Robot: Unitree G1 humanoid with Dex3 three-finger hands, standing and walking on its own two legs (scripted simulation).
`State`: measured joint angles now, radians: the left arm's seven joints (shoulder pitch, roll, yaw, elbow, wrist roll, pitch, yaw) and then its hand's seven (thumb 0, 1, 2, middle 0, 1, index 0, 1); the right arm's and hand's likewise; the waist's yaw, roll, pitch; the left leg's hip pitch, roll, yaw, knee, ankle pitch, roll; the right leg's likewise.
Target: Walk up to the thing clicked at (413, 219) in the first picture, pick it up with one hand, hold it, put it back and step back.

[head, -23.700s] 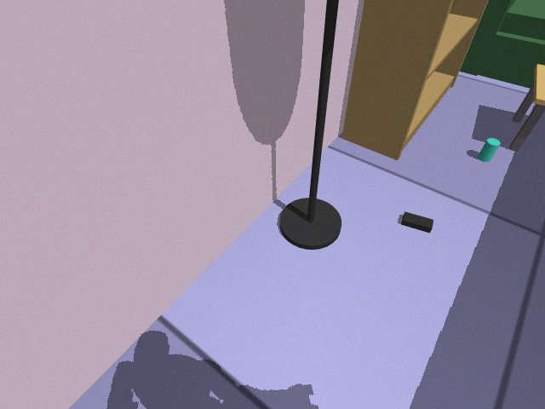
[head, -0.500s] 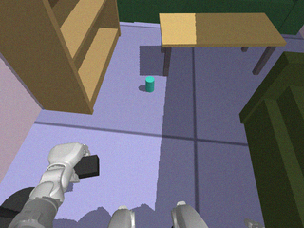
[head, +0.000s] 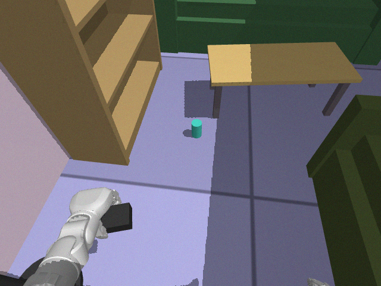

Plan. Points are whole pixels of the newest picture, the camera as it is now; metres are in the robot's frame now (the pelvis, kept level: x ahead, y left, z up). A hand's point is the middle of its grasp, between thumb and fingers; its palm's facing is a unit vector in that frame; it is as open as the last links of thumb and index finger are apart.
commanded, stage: hold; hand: left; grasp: from above
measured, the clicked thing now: (104, 220) +0.33 +0.22 -0.11
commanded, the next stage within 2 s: crouch in 1.86 s
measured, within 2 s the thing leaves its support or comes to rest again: neither
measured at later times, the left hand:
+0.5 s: hand (95, 211) +0.32 +0.22 -0.04, palm faces -0.46 -0.03 -0.88, open 8.5 cm
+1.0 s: hand (96, 217) +0.30 +0.21 -0.02, palm faces -0.47 -0.04 -0.88, open 8.5 cm
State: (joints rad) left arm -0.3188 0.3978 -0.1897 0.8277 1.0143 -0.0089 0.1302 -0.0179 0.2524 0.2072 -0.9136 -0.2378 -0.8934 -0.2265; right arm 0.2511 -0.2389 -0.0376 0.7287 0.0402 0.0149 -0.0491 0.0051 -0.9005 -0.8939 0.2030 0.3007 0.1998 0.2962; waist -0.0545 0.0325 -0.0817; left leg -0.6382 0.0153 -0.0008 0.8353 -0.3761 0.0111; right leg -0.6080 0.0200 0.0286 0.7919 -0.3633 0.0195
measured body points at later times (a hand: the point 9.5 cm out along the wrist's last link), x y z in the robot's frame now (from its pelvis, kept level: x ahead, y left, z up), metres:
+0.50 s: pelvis +0.01 +0.00 +0.02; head +0.04 -0.01 +0.47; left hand +0.34 +0.22 +0.01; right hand +0.13 -0.27 -0.10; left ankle +0.02 +0.11 -0.70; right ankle +0.02 -0.14 -0.70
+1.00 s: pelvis +0.00 -0.01 +0.03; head +0.02 -0.02 +0.48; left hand +0.32 +0.21 +0.03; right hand +0.14 -0.27 -0.08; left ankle +0.02 +0.11 -0.70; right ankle +0.02 -0.14 -0.70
